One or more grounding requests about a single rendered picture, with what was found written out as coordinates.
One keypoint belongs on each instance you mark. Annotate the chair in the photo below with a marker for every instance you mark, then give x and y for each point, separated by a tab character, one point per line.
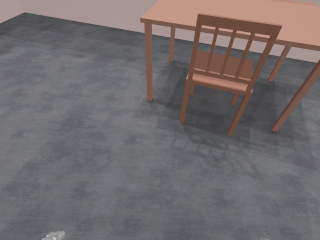
224	72

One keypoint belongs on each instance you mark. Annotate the table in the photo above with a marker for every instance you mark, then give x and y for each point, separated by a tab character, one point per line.
300	29

